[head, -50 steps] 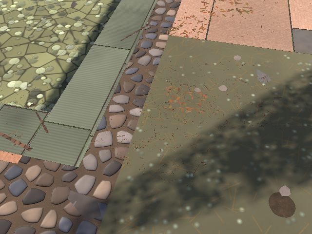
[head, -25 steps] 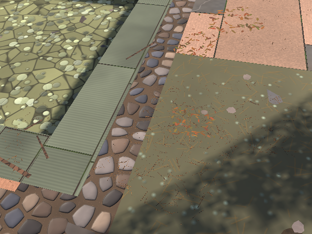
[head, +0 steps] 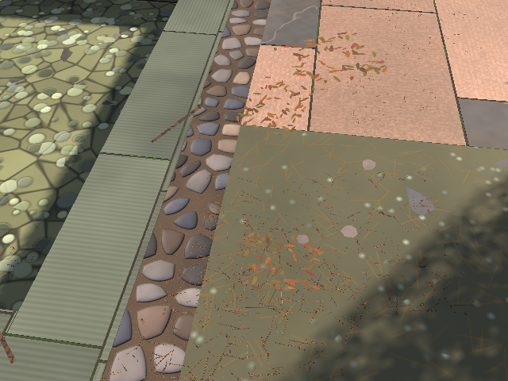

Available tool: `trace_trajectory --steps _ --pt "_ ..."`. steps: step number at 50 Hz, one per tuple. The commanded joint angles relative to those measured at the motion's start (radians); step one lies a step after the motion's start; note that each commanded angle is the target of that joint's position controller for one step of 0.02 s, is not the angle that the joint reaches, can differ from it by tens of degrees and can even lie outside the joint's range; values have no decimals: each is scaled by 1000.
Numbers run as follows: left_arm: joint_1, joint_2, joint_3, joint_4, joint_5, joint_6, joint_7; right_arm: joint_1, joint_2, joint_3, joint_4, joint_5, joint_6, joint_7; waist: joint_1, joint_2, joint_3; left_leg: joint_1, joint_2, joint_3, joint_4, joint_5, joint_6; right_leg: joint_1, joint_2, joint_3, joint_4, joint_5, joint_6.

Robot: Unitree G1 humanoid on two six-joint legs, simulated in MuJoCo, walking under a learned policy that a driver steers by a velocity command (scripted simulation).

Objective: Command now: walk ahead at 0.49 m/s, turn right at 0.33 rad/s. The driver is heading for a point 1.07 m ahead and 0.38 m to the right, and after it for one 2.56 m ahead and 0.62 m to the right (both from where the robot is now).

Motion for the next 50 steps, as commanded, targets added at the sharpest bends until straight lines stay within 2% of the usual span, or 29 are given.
trace_trajectory --steps 1,6,11,12,14,15,16,17,18,19,20,21,22,23,25,27,32,35,37,39,40,41,42,43,44,45,46,48,50 --pt "65 43 17 -34 9 8 4 -51 -116 -18 -46 -5 -22 -19 48 86 52 -104 296 -148 -206 105 145 -32 -34 52 -75 151 15" --pt "-107 21 10 -95 11 -8 -25 10 -150 -19 -35 5 -9 -44 -14 67 57 42 304 -53 -193 156 102 -62 -12 -20 -377 333 16" --pt "-246 11 -1 -184 7 -7 -63 88 -177 -27 -11 19 26 -49 -64 66 101 246 365 -14 -113 203 83 -131 1 -89 -511 200 -7" --pt "-252 15 1 -201 6 -6 -70 85 -184 -31 -13 22 34 -50 -57 74 100 271 376 -4 -81 260 75 -120 11 -108 -523 142 -19" --pt "-204 44 14 -218 5 -5 -81 46 -209 -38 -33 23 48 -53 -10 114 51 272 374 41 45 581 47 19 69 -175 -542 36 -55" --pt "-111 75 33 -204 3 -4 -83 25 -220 -41 -45 21 56 -57 45 133 -12 252 362 68 186 762 31 160 118 -210 -551 15 -78" --pt "54 132 66 -164 0 -3 -78 10 -213 -38 -59 20 63 -60 130 115 -101 179 316 99 406 812 0 392 173 -218 -614 67 -114" --pt "227 244 108 -132 2 5 -56 18 -189 -25 -92 8 54 -61 192 -10 -211 -88 265 109 745 515 -49 720 25 41 -651 75 -186" --pt "211 337 117 -145 6 0 -53 123 -28 24 -139 -11 12 -35 69 -240 -331 -531 41 -22 1079 -403 -99 1057 -222 630 -773 -60 -382" --pt "257 240 94 -152 14 -6 -51 -2 -143 -1 -157 31 -35 -21 148 -133 -386 -643 61 -212 1159 -409 -68 1098 -236 732 -887 -73 -368" --pt "206 188 79 -153 21 -11 -46 -94 -174 -12 -193 61 -55 -17 143 -103 -239 -719 109 -208 1136 -315 -41 1004 -199 563 -879 36 -310" --pt "119 156 69 -176 15 -12 -46 -111 -165 -9 -197 46 -60 -23 95 15 -171 -667 157 -205 1051 -227 -35 844 -155 427 -878 140 -272" --pt "42 125 59 -202 17 -9 -47 -107 -167 -19 -189 27 -53 -31 51 53 -120 -589 187 -197 967 -184 -44 696 -116 329 -895 240 -247" --pt "6 104 50 -219 26 -9 -46 -83 -168 -25 -193 22 -36 -30 15 40 -103 -518 207 -205 922 -162 -53 606 -87 283 -923 281 -238" --pt "2 121 53 -226 19 -13 -40 -69 -142 -28 -208 9 -8 -30 -12 36 -75 -477 203 -186 838 -138 -86 513 -60 233 -953 352 -246" --pt "32 155 62 -222 14 -16 -26 -124 -126 -26 -237 -4 5 -37 -6 30 -44 -488 186 -167 719 -58 -119 462 -36 183 -971 394 -245" --pt "109 172 68 -210 6 -3 -7 -317 -94 -13 -302 7 -1 -33 67 -37 -12 -416 108 -148 326 223 -128 431 28 143 -944 248 -173" --pt "147 172 70 -196 0 0 -7 -374 -122 -21 -336 19 -10 -24 87 -54 -6 -384 90 -171 241 233 -113 482 -5 218 -902 179 -158" --pt "144 168 70 -197 0 7 1 -368 -150 -31 -345 19 -20 -16 74 -63 -9 -367 90 -194 199 178 -94 544 -33 280 -847 156 -147" --pt "120 170 72 -206 5 17 6 -309 -171 -43 -335 20 -31 -14 39 -90 -23 -288 82 -183 177 91 -67 572 -39 320 -781 205 -132" --pt "101 152 65 -217 7 21 5 -221 -187 -56 -313 15 -36 -18 -7 -88 -65 -159 75 -163 138 91 -44 559 4 308 -699 276 -110" --pt "78 108 47 -238 16 19 -1 -84 -226 -70 -295 0 -40 -24 -73 -46 -183 79 176 -241 166 87 9 471 60 256 -493 252 -76" --pt "172 45 28 -261 14 12 -2 66 -307 -92 -283 -16 -33 -33 -72 165 -342 462 402 -569 157 6 133 169 191 129 -147 -33 -3" --pt "253 69 21 -270 -10 3 -2 94 -289 -90 -260 4 -22 -24 -40 408 -392 567 530 -929 47 -224 217 -70 194 103 68 -395 17" --pt "198 165 43 -249 -18 7 -3 37 -195 -68 -285 17 -15 -27 -57 251 -249 445 500 -838 18 -352 175 -144 128 124 163 -320 25" --pt "104 186 49 -265 -6 15 -4 -10 -157 -56 -295 16 -4 -31 -61 147 -141 301 458 -668 9 -303 129 -138 87 79 167 -232 28" --pt "56 170 50 -279 6 19 -6 -57 -142 -48 -292 10 2 -30 -37 100 -61 159 408 -551 -23 -190 111 -100 55 60 119 -170 29" --pt "59 133 51 -285 3 29 -14 -94 -124 -41 -279 1 0 -29 7 138 -9 20 342 -395 -79 -67 90 -21 7 45 48 -110 25" --pt "59 94 43 -294 1 39 -16 -77 -136 -48 -258 7 -11 -23 11 139 -4 -13 327 -307 -116 31 110 -11 0 27 13 -77 30"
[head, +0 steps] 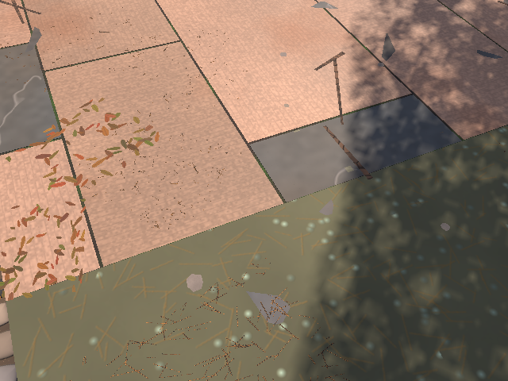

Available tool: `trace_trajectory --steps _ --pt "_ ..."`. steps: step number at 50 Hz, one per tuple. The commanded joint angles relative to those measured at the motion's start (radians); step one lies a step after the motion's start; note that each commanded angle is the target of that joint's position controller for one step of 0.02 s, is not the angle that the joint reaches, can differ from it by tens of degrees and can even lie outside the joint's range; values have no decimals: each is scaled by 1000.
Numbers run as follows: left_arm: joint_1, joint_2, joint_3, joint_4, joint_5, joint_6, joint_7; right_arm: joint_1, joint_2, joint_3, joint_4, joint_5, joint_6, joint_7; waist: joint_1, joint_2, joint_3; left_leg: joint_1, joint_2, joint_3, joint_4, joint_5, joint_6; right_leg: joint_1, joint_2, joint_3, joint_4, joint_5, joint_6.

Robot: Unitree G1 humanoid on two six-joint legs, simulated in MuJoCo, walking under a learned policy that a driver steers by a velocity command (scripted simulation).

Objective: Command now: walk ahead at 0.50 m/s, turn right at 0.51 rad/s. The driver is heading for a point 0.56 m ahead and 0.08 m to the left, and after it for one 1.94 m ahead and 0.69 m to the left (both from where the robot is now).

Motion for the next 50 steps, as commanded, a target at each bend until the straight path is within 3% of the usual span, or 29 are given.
trace_trajectory --steps 1,4,8,12,14,15,16,17,18,19,20,21,22,23,25,28,34,39,42,43,44,45,46,47,48,49,50 --pt "-3 35 13 -88 3 -4 0 10 -119 -29 -27 2 -22 5 8 132 -3 100 277 -238 -254 124 172 -148 -77 50 -38 77 6" --pt "-54 20 4 -99 10 -12 0 39 -143 -36 5 4 -21 7 4 107 -5 151 278 -165 -262 247 185 -184 -70 56 -190 186 14" --pt "-195 -4 -13 -127 14 -34 -26 73 -166 -33 34 24 -1 2 -42 109 24 173 243 -72 -258 254 152 -122 -64 -38 -453 350 10" --pt "-304 2 -15 -172 1 -42 -46 150 -197 -35 75 37 22 4 -77 128 59 263 290 -84 -230 251 144 -99 -39 -83 -585 279 -9" --pt "-299 24 -8 -181 3 -45 -51 152 -212 -38 89 44 35 1 -51 151 54 311 314 -86 -180 355 130 -53 -16 -99 -635 198 -40" --pt "-246 45 3 -170 8 -46 -50 139 -223 -39 91 46 40 -2 -9 162 21 319 307 -68 -110 505 116 42 12 -118 -670 185 -60" --pt "-120 78 24 -131 15 -47 -46 125 -220 -36 94 49 45 -5 65 151 -56 293 271 -23 38 652 93 230 48 -146 -724 234 -88" --pt "41 135 51 -86 23 -44 -34 132 -187 -21 89 41 43 -8 134 125 -165 142 225 4 250 589 58 515 2 -87 -699 277 -124" --pt "185 251 76 -73 47 -40 -17 185 -83 17 45 14 25 1 147 -92 -333 -251 100 25 662 130 -7 928 -295 322 -691 266 -257" --pt "205 220 65 -66 35 -39 -17 204 -77 23 59 27 3 6 140 -182 -449 -422 13 -137 868 -398 -15 984 -417 644 -848 196 -334" --pt "156 155 43 -63 34 -43 -20 126 -170 -8 43 61 -4 10 144 -92 -297 -509 67 -190 932 -352 -5 860 -379 501 -865 175 -280" --pt "88 116 30 -63 28 -46 -21 65 -164 -8 24 67 -2 10 112 -69 -183 -513 112 -163 895 -268 0 718 -330 338 -883 204 -238" --pt "21 77 18 -58 25 -51 -27 44 -149 -9 26 52 9 6 74 -30 -108 -478 145 -153 833 -197 -8 585 -279 232 -925 237 -210" --pt "-27 47 11 -58 25 -61 -30 60 -144 -17 36 41 26 1 38 -51 -67 -420 171 -162 784 -138 -14 491 -242 151 -969 249 -187" --pt "-62 43 16 -39 35 -82 -31 109 -98 -14 54 42 56 -1 -3 -56 -41 -344 172 -162 771 -65 -31 388 -223 66 -1037 294 -184" --pt "-50 57 25 -1 48 -95 -18 66 -81 -18 36 40 72 -7 -9 -23 6 -414 162 -195 702 41 -47 385 -220 -45 -1070 391 -179" --pt "-5 99 39 51 38 -86 8 -109 -46 -5 -25 26 63 24 48 4 63 -438 141 -129 378 272 -32 465 -221 -193 -1086 401 -142" --pt "48 132 54 96 14 -55 15 -223 -49 0 -102 28 63 53 82 8 98 -483 127 -58 255 143 19 634 -274 -240 -1009 494 -120" --pt "17 175 64 94 5 -33 23 -148 -92 -23 -117 32 69 59 17 -41 14 -302 35 37 245 -11 76 666 -268 -282 -813 949 -84" --pt "-2 185 65 91 2 -24 25 -30 -130 -45 -94 35 71 56 -53 -39 -53 -142 -14 62 213 -15 105 637 -244 -303 -646 1055 -64" --pt "-4 174 57 87 0 -24 28 131 -196 -81 -54 36 73 41 -134 -6 -140 122 -47 34 150 49 144 512 -197 -320 -409 964 -24" --pt "31 84 29 53 32 -36 27 223 -306 -110 -36 35 81 17 -122 199 -218 426 169 -334 118 64 238 173 -104 -316 -53 372 34" --pt "74 10 -3 12 31 -76 14 182 -344 -104 -73 30 63 25 -43 313 -372 644 363 -911 -67 -88 424 -128 94 -83 214 -271 67" --pt "-48 100 15 -6 -5 -106 -1 192 -250 -79 -76 25 53 32 -108 175 -343 640 349 -855 -127 -112 364 -239 35 46 242 -217 40" --pt "-96 104 14 -22 -20 -120 -6 158 -204 -67 -74 28 45 31 -91 147 -215 519 315 -698 -121 -61 322 -269 -6 30 182 -133 15" --pt "-103 94 13 -13 2 -124 3 86 -176 -58 -85 32 42 29 -40 56 -133 362 267 -580 -118 32 283 -222 -52 23 87 -60 10" --pt "-101 111 24 -5 26 -117 11 30 -137 -46 -101 27 42 26 -4 61 -93 243 232 -498 -130 135 262 -152 -79 19 9 -18 15"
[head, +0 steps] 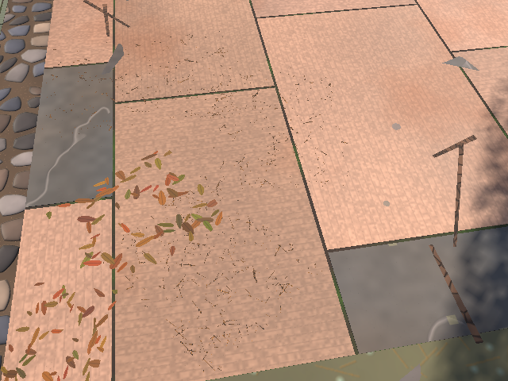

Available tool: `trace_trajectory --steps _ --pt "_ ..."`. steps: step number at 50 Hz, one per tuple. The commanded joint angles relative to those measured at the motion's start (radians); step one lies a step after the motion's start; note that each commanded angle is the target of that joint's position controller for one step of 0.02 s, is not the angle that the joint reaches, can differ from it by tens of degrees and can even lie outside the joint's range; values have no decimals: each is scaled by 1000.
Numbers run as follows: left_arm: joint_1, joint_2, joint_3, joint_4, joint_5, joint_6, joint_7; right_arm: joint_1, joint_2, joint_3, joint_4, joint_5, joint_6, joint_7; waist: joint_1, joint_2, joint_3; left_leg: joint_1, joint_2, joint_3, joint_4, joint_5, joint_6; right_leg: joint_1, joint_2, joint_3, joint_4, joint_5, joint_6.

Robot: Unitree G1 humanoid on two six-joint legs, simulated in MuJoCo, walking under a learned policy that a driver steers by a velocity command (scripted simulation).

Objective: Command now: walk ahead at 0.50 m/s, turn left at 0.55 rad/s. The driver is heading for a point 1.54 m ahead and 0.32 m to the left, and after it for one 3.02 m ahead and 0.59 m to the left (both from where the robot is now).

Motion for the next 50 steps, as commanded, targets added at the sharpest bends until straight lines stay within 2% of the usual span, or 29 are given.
trace_trajectory --steps 1,3,6,10,13,16,18,19,20,21,22,23,24,25,27,28,30,32,35,39,41,42,43,44,45,46,47,48,50 --pt "-23 130 34 -98 23 -26 3 37 -96 -22 -76 -12 -17 -13 9 35 -134 320 261 -412 -313 198 198 -289 -71 72 -48 99 -10" --pt "-12 106 32 -102 31 -4 4 41 -113 -27 -82 -10 -22 -22 24 37 -124 249 241 -365 -338 297 208 -258 -67 53 -122 130 18" --pt "-102 77 20 -133 36 9 7 85 -144 -35 -70 -4 -21 -43 2 42 -88 199 204 -297 -348 333 187 -283 -41 33 -300 271 56" --pt "-243 52 5 -164 24 -1 -9 132 -146 -35 -58 4 -7 -56 -56 91 -70 179 156 -275 -324 193 129 -208 22 25 -595 484 63" --pt "-304 74 9 -186 12 -15 -25 174 -149 -37 -43 9 2 -59 -79 103 -61 225 187 -348 -279 133 121 -175 48 41 -689 491 51" --pt "-276 111 24 -186 8 -30 -35 170 -147 -39 -44 8 10 -65 -52 130 -66 299 217 -439 -198 127 101 -122 57 61 -748 388 17" --pt "-139 140 44 -153 12 -40 -28 135 -123 -32 -61 5 13 -64 26 143 -117 284 174 -437 -82 215 64 72 59 36 -811 375 -28" --pt "-7 182 59 -139 31 -44 -21 120 -72 -13 -80 -5 9 -59 90 88 -236 194 121 -376 134 178 29 311 -59 132 -784 357 -87" --pt "126 259 77 -121 50 -36 -15 217 -14 4 -104 4 2 -63 79 -139 -377 -122 -22 -234 473 -131 -46 669 -277 491 -815 220 -216" --pt "152 234 73 -99 27 -26 -25 277 -57 7 -112 20 -4 -62 58 -333 -395 -334 3 -209 664 -418 -65 725 -389 806 -906 -6 -284" --pt "98 143 50 -117 15 -19 -22 222 -140 -13 -94 23 1 -60 75 -194 -255 -393 65 -222 746 -331 -76 609 -354 693 -931 -106 -247" --pt "52 109 38 -123 18 -8 -17 136 -155 -18 -106 11 8 -58 79 -106 -156 -380 100 -178 746 -248 -81 475 -304 522 -939 -31 -204" --pt "11 96 30 -118 25 -2 -17 93 -140 -20 -119 0 9 -56 57 -68 -93 -351 128 -164 703 -190 -81 358 -259 415 -967 77 -187" --pt "-11 78 22 -111 29 -2 -16 81 -127 -24 -125 -1 13 -51 36 -81 -63 -317 157 -164 662 -153 -79 287 -226 332 -991 166 -176" --pt "-20 77 22 -96 27 -10 -16 99 -84 -18 -126 10 24 -43 15 -112 -53 -267 177 -136 623 -118 -82 219 -194 216 -1036 259 -176" --pt "-16 88 26 -85 24 -15 -17 90 -71 -15 -134 9 29 -42 14 -105 -48 -278 183 -130 604 -98 -88 214 -196 177 -1053 303 -187" --pt "-29 117 34 -69 29 -16 -14 51 -63 -13 -153 -1 35 -46 5 -79 -27 -301 180 -122 523 -56 -111 211 -205 91 -1048 564 -202" --pt "-45 140 41 -58 27 -4 -6 34 -54 -8 -159 -8 33 -42 1 -75 -45 -273 174 -89 406 32 -124 229 -190 -11 -1018 758 -191" --pt "-43 160 42 -40 17 20 10 -46 -33 0 -173 -8 28 -20 35 -78 -58 -173 148 -23 200 203 -116 232 -159 -124 -989 794 -158" --pt "-15 196 51 -17 -10 43 14 -101 -59 -14 -212 -9 33 9 43 -90 -76 -108 117 5 59 140 -72 320 -200 -136 -899 823 -138" --pt "-29 212 56 -16 -27 51 16 -29 -93 -33 -206 -17 32 10 -9 -92 -115 3 68 29 -25 84 -28 340 -199 -139 -762 948 -118" --pt "-27 193 50 -14 -27 54 16 75 -128 -53 -176 -19 28 3 -63 -55 -164 150 32 39 -117 181 2 313 -157 -166 -610 918 -89" --pt "21 156 34 -21 4 51 12 151 -204 -73 -167 -23 30 -19 -86 59 -239 377 137 -94 -115 572 55 149 -94 -190 -374 650 -32" --pt "109 55 -4 -46 61 42 -6 123 -275 -66 -197 -44 33 -40 2 311 -344 679 428 -461 0 1123 246 -210 50 -160 2 -298 40" --pt "142 111 -8 -16 37 39 -20 124 -214 -38 -223 -44 28 -35 -40 202 -565 706 521 -595 -47 1043 347 -212 41 61 140 -343 50" --pt "43 172 8 -31 -7 51 -25 93 -161 -28 -212 -39 29 -24 -65 124 -478 621 451 -501 -109 792 313 -271 11 62 140 -243 49" --pt "-11 159 5 -42 -8 64 -16 36 -127 -17 -197 -20 29 -22 -43 64 -350 504 385 -407 -138 611 239 -302 -27 44 55 -172 48" --pt "-42 146 4 -35 5 81 -3 -7 -100 -5 -191 -15 32 -25 -24 33 -269 375 345 -361 -173 495 194 -271 -48 45 -21 -127 55" --pt "1 136 5 -23 12 112 10 -70 -126 -10 -186 -33 38 -29 35 86 -200 146 287 -271 -235 423 164 -108 -32 13 -130 -56 68"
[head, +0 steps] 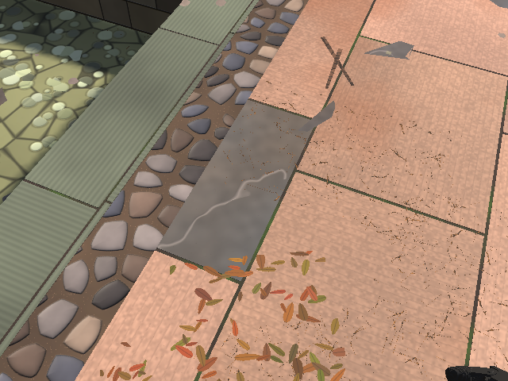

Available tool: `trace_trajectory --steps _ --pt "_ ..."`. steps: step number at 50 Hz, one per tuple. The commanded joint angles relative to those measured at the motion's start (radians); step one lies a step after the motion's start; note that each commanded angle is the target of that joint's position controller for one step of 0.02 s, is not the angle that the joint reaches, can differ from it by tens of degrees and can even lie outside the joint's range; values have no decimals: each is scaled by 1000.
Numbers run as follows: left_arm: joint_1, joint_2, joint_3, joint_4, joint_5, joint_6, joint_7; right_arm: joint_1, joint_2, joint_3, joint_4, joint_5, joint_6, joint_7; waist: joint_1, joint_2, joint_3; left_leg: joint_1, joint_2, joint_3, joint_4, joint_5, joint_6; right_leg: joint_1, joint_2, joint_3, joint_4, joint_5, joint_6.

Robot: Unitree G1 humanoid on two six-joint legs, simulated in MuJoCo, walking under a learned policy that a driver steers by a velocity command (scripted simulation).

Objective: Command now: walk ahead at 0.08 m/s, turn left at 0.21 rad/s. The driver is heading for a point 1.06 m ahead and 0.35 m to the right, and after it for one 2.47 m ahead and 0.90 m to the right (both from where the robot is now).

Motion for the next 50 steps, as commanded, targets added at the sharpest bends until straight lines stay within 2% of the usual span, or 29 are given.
trace_trajectory --steps 1,4,7,9,10,11,12,13,14,15,19,21,23,24,26,27,29,30,31,32,33,34,35,36,38,40,44,48,50 --pt "102 80 20 -28 7 25 19 -6 -146 -42 -44 -16 -9 -10 31 122 -208 141 243 -229 -191 350 197 38 -23 19 -109 77 17" --pt "92 44 7 -18 15 28 28 -11 -129 -40 -21 -16 -13 -21 17 133 -233 133 235 -203 -199 260 193 110 -21 22 -275 142 16" --pt "51 51 9 -21 12 33 26 -9 -115 -32 6 -17 -3 -27 -4 152 -211 109 233 -226 -224 -22 172 165 -14 18 -396 215 1" --pt "62 35 7 -10 20 30 18 -23 -93 -21 23 -11 2 -24 18 144 -175 61 206 -221 -215 -221 128 251 6 -8 -550 306 -23" --pt "72 28 5 -4 32 28 12 0 -68 -12 41 -10 2 -23 24 128 -158 35 177 -209 -206 -313 85 303 10 -12 -634 349 -41" --pt "73 52 6 -10 47 24 10 38 -45 -4 62 -16 -2 -21 14 87 -134 7 139 -190 -172 -373 30 330 -47 56 -689 394 -68" --pt "51 117 15 -26 46 22 14 82 -56 -8 70 -23 -5 -19 -35 -22 -98 3 70 -130 -102 -381 -16 278 -127 126 -719 383 -107" --pt "15 99 15 -8 39 19 10 82 -37 -8 70 -19 -4 -23 -59 -149 -85 140 30 -53 -69 -247 -48 100 -125 151 -786 116 -135" --pt "-23 50 1 -21 43 10 5 38 -59 -12 72 -20 -1 -28 -45 -140 -54 222 37 -58 -41 -165 -54 19 -94 142 -829 8 -115" --pt "-31 34 -5 -14 46 1 5 25 -63 -18 73 -16 3 -33 -45 -136 -50 258 45 -61 -33 -126 -45 -3 -81 126 -833 8 -91" --pt "31 44 -6 15 23 -22 13 46 -60 -21 109 -15 9 -39 -18 -37 -54 227 67 -96 -64 -88 -18 99 -39 69 -760 177 -66" --pt "80 59 0 35 16 -16 19 61 -53 -24 132 -5 6 -40 0 -31 -72 193 30 -55 -31 -258 -18 132 -29 69 -760 38 -94" --pt "110 88 11 36 8 -12 23 59 -54 -29 138 6 -5 -38 17 -65 -24 80 -1 -11 48 -394 -14 149 -84 162 -816 -156 -157" --pt "136 103 17 40 3 -16 23 47 -41 -29 134 14 -19 -34 26 -101 -1 23 -8 20 115 -362 -15 181 -150 258 -871 -220 -198" --pt "140 132 30 47 -10 -28 25 22 -31 -28 128 25 -49 -24 28 -142 58 -47 33 19 185 -276 2 207 -268 410 -936 -208 -272" --pt "128 125 30 46 -13 -33 24 25 -29 -29 131 28 -61 -19 17 -139 62 -39 48 12 161 -277 16 216 -274 404 -930 -141 -275" --pt "63 105 27 33 -21 -34 13 114 -29 -34 175 32 -76 -11 -44 -122 30 175 34 33 -18 -225 38 149 -203 283 -879 -3 -227" --pt "35 84 23 26 -20 -35 10 197 -55 -48 215 28 -76 -12 -78 -98 -7 330 37 6 -46 -154 38 84 -148 206 -803 96 -190" --pt "-3 32 8 3 -16 -43 8 290 -122 -69 240 23 -77 -19 -107 44 -37 455 149 -197 -143 -242 87 -31 -43 68 -583 217 -124" --pt "-13 6 0 -32 -13 -62 10 390 -221 -97 255 23 -77 -14 -134 292 -82 612 337 -545 -279 -295 202 -213 74 -43 -278 173 -66" --pt "-26 55 14 -35 -21 -75 11 403 -167 -77 253 9 -87 -14 -140 252 -78 650 421 -671 -313 -234 258 -347 66 56 -66 -10 -68" --pt "4 64 21 -18 -42 -82 4 366 -117 -60 245 1 -95 -19 -108 167 -51 649 411 -573 -285 -182 230 -399 32 128 29 31 -99" --pt "21 49 19 -1 -47 -84 -3 329 -96 -54 234 0 -100 -22 -87 117 -57 640 376 -465 -290 -162 186 -412 6 146 35 119 -124" --pt "4 42 20 -1 -41 -83 -9 299 -84 -47 234 4 -100 -21 -75 90 -25 619 356 -375 -313 -97 152 -429 -14 153 -3 198 -134" --pt "-2 24 24 4 -32 -71 -24 280 -42 -31 240 -3 -95 -21 -61 112 -24 570 298 -207 -335 82 95 -371 -31 130 -70 303 -128" --pt "-8 -5 18 0 -26 -57 -35 287 -59 -35 248 -6 -93 -26 -59 100 -26 531 281 -111 -355 179 93 -351 -26 97 -119 368 -100" --pt "-136 -34 0 -71 -14 -51 -41 262 -108 -39 258 -5 -94 -41 -75 87 21 417 258 32 -412 185 84 -271 -23 23 -374 547 -67" --pt "-229 -26 -5 -131 -15 -49 -61 305 -124 -41 292 10 -89 -44 -92 85 56 452 291 106 -404 232 74 -215 -9 -36 -508 582 -99" --pt "-231 -5 4 -153 -17 -50 -74 291 -139 -46 294 15 -79 -44 -64 95 42 520 311 141 -331 453 57 -185 16 -64 -538 522 -137"
Next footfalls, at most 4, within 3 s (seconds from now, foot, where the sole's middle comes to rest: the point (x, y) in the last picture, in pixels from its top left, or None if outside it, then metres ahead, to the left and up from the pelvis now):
0.22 right None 0.09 -0.16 -0.76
1.08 right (327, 358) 0.48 -0.17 -0.76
1.58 left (287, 243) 0.81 -0.08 -0.76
2.08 right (414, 231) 0.86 -0.47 -0.76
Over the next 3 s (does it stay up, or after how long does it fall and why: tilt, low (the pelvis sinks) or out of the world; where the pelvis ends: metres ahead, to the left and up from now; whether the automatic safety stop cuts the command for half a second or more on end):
stays up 1.00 -0.45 0.00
